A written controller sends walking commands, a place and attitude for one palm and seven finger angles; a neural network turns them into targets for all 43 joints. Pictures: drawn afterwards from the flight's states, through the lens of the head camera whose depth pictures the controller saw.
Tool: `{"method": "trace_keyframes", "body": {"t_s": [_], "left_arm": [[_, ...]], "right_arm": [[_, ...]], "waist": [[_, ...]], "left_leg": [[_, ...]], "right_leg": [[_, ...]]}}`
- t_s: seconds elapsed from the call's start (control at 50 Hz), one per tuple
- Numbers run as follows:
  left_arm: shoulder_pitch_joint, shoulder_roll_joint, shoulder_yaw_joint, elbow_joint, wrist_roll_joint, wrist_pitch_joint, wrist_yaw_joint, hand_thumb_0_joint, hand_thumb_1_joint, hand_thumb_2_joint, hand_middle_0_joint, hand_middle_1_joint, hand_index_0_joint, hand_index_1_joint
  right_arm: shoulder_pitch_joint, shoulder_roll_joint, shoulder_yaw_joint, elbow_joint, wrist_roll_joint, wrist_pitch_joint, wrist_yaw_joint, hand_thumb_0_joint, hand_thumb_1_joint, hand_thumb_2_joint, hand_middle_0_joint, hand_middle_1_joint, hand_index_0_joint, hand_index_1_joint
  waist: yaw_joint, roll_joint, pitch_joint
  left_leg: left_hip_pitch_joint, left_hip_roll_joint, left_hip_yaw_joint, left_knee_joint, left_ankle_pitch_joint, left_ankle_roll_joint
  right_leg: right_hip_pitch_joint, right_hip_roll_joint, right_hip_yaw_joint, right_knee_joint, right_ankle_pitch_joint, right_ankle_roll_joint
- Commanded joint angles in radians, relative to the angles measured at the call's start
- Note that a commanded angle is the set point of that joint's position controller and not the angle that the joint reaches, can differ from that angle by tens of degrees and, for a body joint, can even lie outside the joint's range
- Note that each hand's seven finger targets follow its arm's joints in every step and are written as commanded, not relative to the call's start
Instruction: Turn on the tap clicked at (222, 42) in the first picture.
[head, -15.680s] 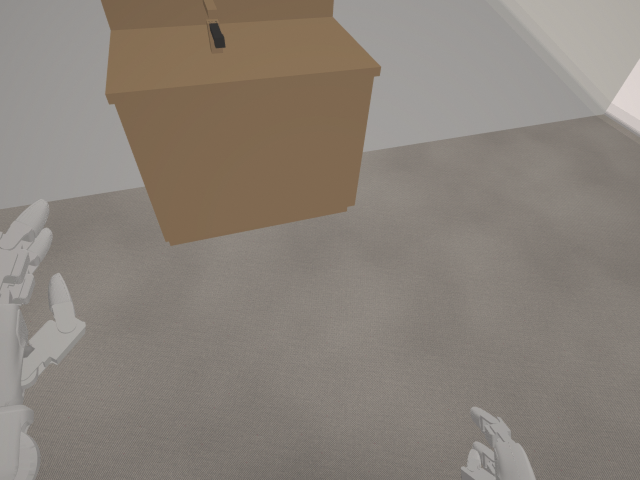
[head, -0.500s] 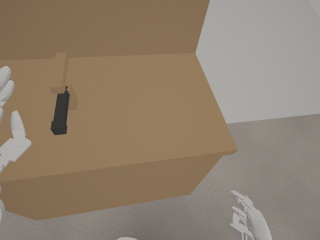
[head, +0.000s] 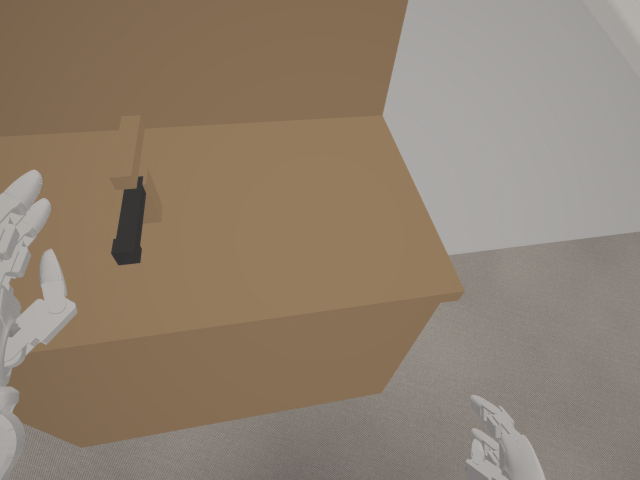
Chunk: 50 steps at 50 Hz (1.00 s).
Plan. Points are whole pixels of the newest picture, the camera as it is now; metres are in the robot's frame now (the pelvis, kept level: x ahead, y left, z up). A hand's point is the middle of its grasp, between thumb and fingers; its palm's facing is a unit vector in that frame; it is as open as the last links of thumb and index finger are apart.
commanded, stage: come to a stop and stand still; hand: left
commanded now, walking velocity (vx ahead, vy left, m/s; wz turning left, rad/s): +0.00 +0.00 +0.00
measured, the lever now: (127, 251) +0.37 +0.30 +0.03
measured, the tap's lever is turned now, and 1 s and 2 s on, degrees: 0 0 0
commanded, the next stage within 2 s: look again from close up in 0.94 s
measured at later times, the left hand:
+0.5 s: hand (118, 270) +0.26 +0.23 +0.16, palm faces +0.28 -0.90 -0.32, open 7.5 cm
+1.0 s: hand (96, 257) +0.27 +0.25 +0.15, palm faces +0.33 -0.89 -0.32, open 7.5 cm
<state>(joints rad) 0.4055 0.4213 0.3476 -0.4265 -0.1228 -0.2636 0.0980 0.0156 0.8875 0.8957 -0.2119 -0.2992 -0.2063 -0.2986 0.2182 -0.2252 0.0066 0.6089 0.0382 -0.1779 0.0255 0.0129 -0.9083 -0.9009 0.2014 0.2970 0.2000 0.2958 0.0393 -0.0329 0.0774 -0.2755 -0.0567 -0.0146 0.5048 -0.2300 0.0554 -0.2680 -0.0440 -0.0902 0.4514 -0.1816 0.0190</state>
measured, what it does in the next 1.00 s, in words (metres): stands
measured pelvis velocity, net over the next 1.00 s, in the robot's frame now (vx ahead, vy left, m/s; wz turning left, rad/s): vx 0.04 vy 0.02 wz -0.08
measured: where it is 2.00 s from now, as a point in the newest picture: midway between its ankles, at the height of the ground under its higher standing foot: outside the picture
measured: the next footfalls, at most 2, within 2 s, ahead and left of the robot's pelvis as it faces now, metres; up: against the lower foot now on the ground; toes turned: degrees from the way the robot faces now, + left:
none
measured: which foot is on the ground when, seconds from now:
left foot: down 0.00-1.00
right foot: down 0.00-1.00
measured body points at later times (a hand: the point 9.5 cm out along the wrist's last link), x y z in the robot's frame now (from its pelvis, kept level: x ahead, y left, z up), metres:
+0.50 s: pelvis +0.01 +0.01 +0.00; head +0.03 +0.02 +0.45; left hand +0.24 +0.27 +0.17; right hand +0.17 -0.21 -0.07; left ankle +0.02 +0.08 -0.74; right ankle +0.03 -0.13 -0.74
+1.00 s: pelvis +0.04 +0.02 +0.00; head +0.06 +0.05 +0.45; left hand +0.25 +0.30 +0.17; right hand +0.21 -0.22 -0.05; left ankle +0.02 +0.08 -0.74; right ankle +0.03 -0.13 -0.74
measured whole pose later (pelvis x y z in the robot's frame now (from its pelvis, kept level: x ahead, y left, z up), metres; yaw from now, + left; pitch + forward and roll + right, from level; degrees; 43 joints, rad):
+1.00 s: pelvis +0.04 +0.02 +0.00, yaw -4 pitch -1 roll -2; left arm 0.39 0.36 0.36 -0.44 -0.05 -0.23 0.10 0.01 0.89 0.90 -0.21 -0.30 -0.21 -0.30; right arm 0.18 -0.18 0.01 0.56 0.01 -0.14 -0.02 0.01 -0.91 -0.90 0.20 0.30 0.20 0.30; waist 0.03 -0.05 0.05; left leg -0.19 -0.03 0.06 0.50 -0.30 0.08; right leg -0.20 -0.02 -0.02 0.42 -0.21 0.04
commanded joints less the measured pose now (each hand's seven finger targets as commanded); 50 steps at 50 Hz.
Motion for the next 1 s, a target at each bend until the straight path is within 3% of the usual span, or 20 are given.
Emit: {"method": "trace_keyframes", "body": {"t_s": [0.0, 0.12, 0.2, 0.22, 0.24, 0.26, 0.28, 0.3, 0.34, 0.38, 0.44, 0.48, 0.5, 0.56, 0.6, 0.66, 0.74, 0.82, 0.9, 0.98], "left_arm": [[-0.038, 0.188, 0.134, -0.190, -0.012, -0.066, 0.011, 0.000, 0.900, 0.900, -0.200, -0.300, -0.200, -0.300], [-0.025, 0.161, 0.109, -0.201, -0.013, -0.071, 0.005, 0.000, 0.900, 0.900, -0.200, -0.300, -0.200, -0.300], [-0.040, 0.189, 0.132, -0.206, -0.011, -0.069, 0.007, 0.000, 0.900, 0.900, -0.200, -0.300, -0.200, -0.300], [-1.062, 0.879, 0.636, -0.535, 0.210, -0.159, 0.002, 0.000, 0.900, 0.900, -0.200, -0.300, -0.200, -0.300], [-0.492, 0.271, 0.246, 0.035, 0.105, -0.114, -0.045, 0.000, 0.900, 0.900, -0.200, -0.300, -0.200, -0.300], [-0.251, 0.227, 0.205, -0.037, 0.068, -0.110, -0.037, 0.000, 0.900, 0.900, -0.200, -0.300, -0.200, -0.300], [-0.210, 0.133, 0.127, -0.009, 0.064, -0.090, -0.032, 0.000, 0.900, 0.900, -0.200, -0.300, -0.200, -0.300], [-0.178, 0.022, 0.032, -0.029, 0.053, -0.083, -0.040, 0.000, 0.900, 0.900, -0.200, -0.300, -0.200, -0.300], [-0.185, 0.035, 0.011, -0.119, 0.067, -0.083, -0.027, 0.000, 0.900, 0.900, -0.200, -0.300, -0.200, -0.300], [-0.134, 0.048, 0.016, -0.129, 0.078, -0.078, -0.012, 0.000, 0.900, 0.900, -0.200, -0.300, -0.200, -0.300], [-0.099, 0.128, 0.117, -0.154, 0.074, -0.070, 0.009, 0.000, 0.900, 0.900, -0.200, -0.300, -0.200, -0.300], [-0.099, 0.168, 0.181, -0.158, 0.064, -0.071, 0.014, 0.000, 0.900, 0.900, -0.200, -0.300, -0.200, -0.300], [-0.124, 0.231, 0.234, -0.203, 0.064, -0.075, 0.021, 0.000, 0.900, 0.900, -0.200, -0.300, -0.200, -0.300], [-0.131, 0.178, 0.197, -0.232, 0.055, -0.086, 0.014, 0.000, 0.900, 0.900, -0.200, -0.300, -0.200, -0.300], [-0.133, 0.165, 0.180, -0.280, 0.056, -0.090, 0.011, 0.000, 0.900, 0.900, -0.200, -0.300, -0.200, -0.300], [-0.084, 0.108, 0.122, -0.287, 0.062, -0.086, 0.010, 0.000, 0.900, 0.900, -0.200, -0.300, -0.200, -0.300], [-0.034, 0.077, 0.096, -0.256, 0.071, -0.065, 0.015, 0.000, 0.900, 0.900, -0.200, -0.300, -0.200, -0.300], [-0.038, 0.081, 0.112, -0.194, 0.070, -0.046, 0.018, 0.000, 0.900, 0.900, -0.200, -0.300, -0.200, -0.300], [-0.108, 0.125, 0.138, -0.271, 0.071, -0.046, 0.020, 0.000, 0.900, 0.900, -0.200, -0.300, -0.200, -0.300], [-0.113, 0.093, 0.099, -0.285, 0.070, -0.043, 0.017, 0.000, 0.900, 0.900, -0.200, -0.300, -0.200, -0.300]], "right_arm": [[-0.096, -0.142, -0.057, -0.159, 0.011, -0.061, -0.008, 0.000, -0.900, -0.900, 0.200, 0.300, 0.200, 0.300], [-0.096, -0.130, -0.056, -0.155, 0.003, -0.062, -0.010, 0.000, -0.900, -0.900, 0.200, 0.300, 0.200, 0.300], [-0.107, -0.138, -0.058, -0.157, 0.007, -0.064, -0.014, 0.000, -0.900, -0.900, 0.200, 0.300, 0.200, 0.300], [0.013, -0.113, -0.021, -0.132, -0.065, -0.095, -0.027, 0.000, -0.900, -0.900, 0.200, 0.300, 0.200, 0.300], [-0.058, -0.012, 0.009, -0.091, -0.037, -0.085, -0.039, 0.000, -0.900, -0.900, 0.200, 0.300, 0.200, 0.300], [-0.038, -0.085, -0.037, -0.139, -0.029, -0.093, -0.043, 0.000, -0.900, -0.900, 0.200, 0.300, 0.200, 0.300], [-0.015, -0.104, -0.043, -0.139, -0.024, -0.097, -0.036, 0.000, -0.900, -0.900, 0.200, 0.300, 0.200, 0.300], [-0.058, -0.097, -0.043, -0.141, -0.008, -0.101, -0.024, 0.000, -0.900, -0.900, 0.200, 0.300, 0.200, 0.300], [-0.052, -0.111, -0.044, -0.149, -0.013, -0.089, -0.009, 0.000, -0.900, -0.900, 0.200, 0.300, 0.200, 0.300], [-0.053, -0.101, -0.041, -0.164, -0.009, -0.083, -0.003, 0.000, -0.900, -0.900, 0.200, 0.300, 0.200, 0.300], [-0.060, -0.095, -0.040, -0.188, -0.009, -0.066, -0.012, 0.000, -0.900, -0.900, 0.200, 0.300, 0.200, 0.300], [-0.073, -0.093, -0.042, -0.193, -0.014, -0.057, -0.026, 0.000, -0.900, -0.900, 0.200, 0.300, 0.200, 0.300], [-0.093, -0.097, -0.041, -0.192, -0.011, -0.051, -0.032, 0.000, -0.900, -0.900, 0.200, 0.300, 0.200, 0.300], [-0.092, -0.083, -0.035, -0.193, -0.017, -0.051, -0.044, 0.000, -0.900, -0.900, 0.200, 0.300, 0.200, 0.300], [-0.100, -0.078, -0.031, -0.191, -0.017, -0.059, -0.043, 0.000, -0.900, -0.900, 0.200, 0.300, 0.200, 0.300], [-0.070, -0.091, -0.042, -0.174, -0.020, -0.066, -0.035, 0.000, -0.900, -0.900, 0.200, 0.300, 0.200, 0.300], [-0.056, -0.104, -0.055, -0.164, -0.020, -0.047, -0.029, 0.000, -0.900, -0.900, 0.200, 0.300, 0.200, 0.300], [-0.071, -0.105, -0.050, -0.169, -0.021, -0.012, -0.040, 0.000, -0.900, -0.900, 0.200, 0.300, 0.200, 0.300], [-0.103, -0.096, -0.045, -0.189, -0.017, 0.000, -0.052, 0.000, -0.900, -0.900, 0.200, 0.300, 0.200, 0.300], [-0.097, -0.095, -0.042, -0.201, -0.024, -0.002, -0.053, 0.000, -0.900, -0.900, 0.200, 0.300, 0.200, 0.300]], "waist": [[-0.005, 0.083, -0.175], [-0.009, 0.072, -0.169], [-0.010, 0.097, -0.159], [0.007, 0.012, -0.113], [-0.012, -0.043, -0.223], [0.022, 0.031, -0.157], [0.001, 0.092, -0.184], [-0.002, 0.226, -0.204], [0.003, 0.284, -0.171], [0.012, 0.168, -0.127], [0.007, -0.055, -0.146], [0.000, -0.112, -0.149], [-0.004, -0.050, -0.153], [-0.009, 0.107, -0.191], [-0.011, 0.157, -0.217], [-0.015, 0.160, -0.263], [-0.021, 0.112, -0.252], [-0.026, 0.069, -0.194], [-0.022, 0.134, -0.185], [-0.019, 0.131, -0.192]], "left_leg": [[-0.001, 0.103, -0.136, -0.140, 0.017, -0.063], [-0.006, 0.105, -0.132, -0.151, -0.012, -0.059], [0.000, 0.109, -0.148, -0.159, 0.014, -0.064], [-0.077, 0.150, -0.018, -0.026, 0.006, -0.018], [0.033, 0.097, -0.035, -0.071, -0.005, -0.019], [0.058, 0.100, -0.022, -0.085, -0.031, -0.043], [0.066, 0.087, -0.018, -0.121, -0.079, -0.045], [0.097, 0.109, -0.010, -0.152, -0.058, -0.036], [-0.041, 0.157, -0.051, -0.223, -0.112, -0.026], [-0.122, 0.160, -0.052, -0.231, -0.145, -0.021], [-0.101, 0.144, -0.049, -0.179, -0.067, -0.030], [-0.077, 0.123, -0.047, -0.149, -0.031, -0.036], [-0.055, 0.117, -0.038, -0.144, 0.004, -0.039], [-0.009, 0.124, -0.038, -0.133, 0.115, -0.038], [0.040, 0.125, -0.024, -0.101, 0.227, -0.048], [0.106, 0.132, -0.018, -0.060, 0.385, -0.066], [0.130, 0.148, -0.018, -0.054, 0.475, -0.084], [0.073, 0.150, -0.019, -0.090, 0.379, -0.084], [0.080, 0.151, -0.018, -0.114, 0.336, -0.084], [0.059, 0.150, -0.023, -0.133, 0.241, -0.070]], "right_leg": [[0.105, -0.060, 0.106, -0.058, 0.025, -0.031], [0.110, -0.064, 0.097, -0.069, 0.004, -0.029], [0.103, -0.058, 0.097, -0.059, 0.014, -0.027], [0.007, -0.034, 0.175, -0.058, -0.068, -0.051], [-0.020, -0.072, 0.159, -0.096, -0.114, -0.072], [0.017, -0.053, 0.238, -0.156, -0.085, -0.073], [0.061, -0.056, 0.243, -0.127, -0.119, -0.074], [0.057, -0.030, 0.194, -0.062, -0.064, -0.068], [0.146, -0.005, 0.131, 0.029, -0.052, -0.049], [0.188, 0.002, 0.119, 0.031, -0.036, -0.036], [0.196, -0.004, 0.109, -0.007, 0.014, -0.026], [0.180, -0.015, 0.128, -0.041, 0.033, -0.027], [0.173, -0.015, 0.124, -0.032, 0.060, -0.030], [0.186, -0.019, 0.121, -0.001, 0.145, -0.037], [0.190, -0.021, 0.108, 0.005, 0.219, -0.038], [0.195, -0.020, 0.106, 0.010, 0.311, -0.044], [0.175, -0.011, 0.091, 0.011, 0.327, -0.041], [0.171, -0.007, 0.085, -0.006, 0.285, -0.037], [0.172, -0.003, 0.090, -0.008, 0.249, -0.035], [0.198, -0.005, 0.102, -0.020, 0.222, -0.034]]}}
